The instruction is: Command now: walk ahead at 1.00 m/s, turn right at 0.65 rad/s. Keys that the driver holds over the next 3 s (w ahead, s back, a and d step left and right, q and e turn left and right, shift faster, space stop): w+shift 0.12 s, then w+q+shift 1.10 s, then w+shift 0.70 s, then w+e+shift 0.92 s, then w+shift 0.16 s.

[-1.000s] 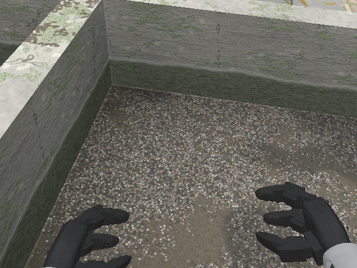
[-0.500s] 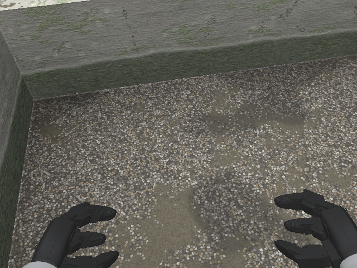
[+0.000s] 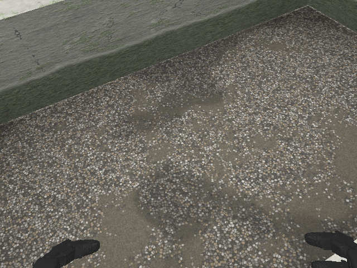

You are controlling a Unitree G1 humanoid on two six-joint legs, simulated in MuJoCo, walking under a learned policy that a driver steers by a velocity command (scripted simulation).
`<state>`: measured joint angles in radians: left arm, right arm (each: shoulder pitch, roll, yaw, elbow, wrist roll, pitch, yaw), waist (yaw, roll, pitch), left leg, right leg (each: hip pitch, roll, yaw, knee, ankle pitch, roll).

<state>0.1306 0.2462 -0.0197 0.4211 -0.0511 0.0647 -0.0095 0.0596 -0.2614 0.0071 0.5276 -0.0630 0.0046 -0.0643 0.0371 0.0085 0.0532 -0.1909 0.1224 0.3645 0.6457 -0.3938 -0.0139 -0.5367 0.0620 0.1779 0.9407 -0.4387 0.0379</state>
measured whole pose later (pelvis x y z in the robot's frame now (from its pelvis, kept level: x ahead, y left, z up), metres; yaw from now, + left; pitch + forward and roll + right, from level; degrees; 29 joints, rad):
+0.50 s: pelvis +0.03 -0.07 +0.01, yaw +3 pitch -2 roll -1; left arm -0.09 0.24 -0.08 0.44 0.01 -0.01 0.00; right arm 0.16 -0.28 0.07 0.48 -0.01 0.00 0.02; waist -0.05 -0.03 0.00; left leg -0.24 0.03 0.00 0.67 -0.40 0.00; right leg -0.33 -0.03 -0.18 0.60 -0.23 -0.03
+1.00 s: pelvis +0.01 -0.08 +0.00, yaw +21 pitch -1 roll -1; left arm 0.03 0.29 0.00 0.50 0.05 0.02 0.05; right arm 0.20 -0.28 0.05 0.42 0.03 0.04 0.05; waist -0.07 -0.04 0.03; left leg -0.36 -0.13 -0.26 0.76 -0.36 0.00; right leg -0.34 -0.15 -0.34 0.72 -0.34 -0.02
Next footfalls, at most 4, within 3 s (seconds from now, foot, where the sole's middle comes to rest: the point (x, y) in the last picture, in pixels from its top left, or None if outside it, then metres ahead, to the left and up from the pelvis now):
0.14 right None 0.13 -0.16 -0.75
0.42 left None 0.04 0.05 -0.75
1.94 left None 0.00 0.02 -0.75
2.36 right None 0.11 -0.21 -0.75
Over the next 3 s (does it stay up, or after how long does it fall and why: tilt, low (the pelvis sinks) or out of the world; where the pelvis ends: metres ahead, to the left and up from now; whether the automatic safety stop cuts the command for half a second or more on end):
stays up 0.00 -0.13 0.00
